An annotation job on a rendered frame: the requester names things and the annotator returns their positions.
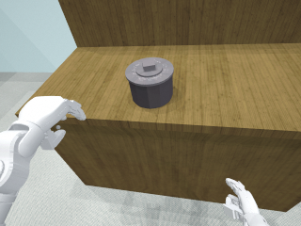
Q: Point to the pot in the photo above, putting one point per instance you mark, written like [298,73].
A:
[152,96]

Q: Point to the lid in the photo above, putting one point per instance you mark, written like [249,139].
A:
[136,74]

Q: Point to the robot right forearm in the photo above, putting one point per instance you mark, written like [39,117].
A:
[254,219]

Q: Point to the left robot hand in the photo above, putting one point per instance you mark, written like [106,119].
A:
[45,112]

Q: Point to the right robot hand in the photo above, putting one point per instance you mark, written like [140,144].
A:
[237,207]

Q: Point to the knob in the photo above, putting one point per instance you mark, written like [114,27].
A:
[148,64]

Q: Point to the robot left forearm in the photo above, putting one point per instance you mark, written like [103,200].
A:
[18,145]

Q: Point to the table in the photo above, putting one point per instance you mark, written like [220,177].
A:
[235,111]

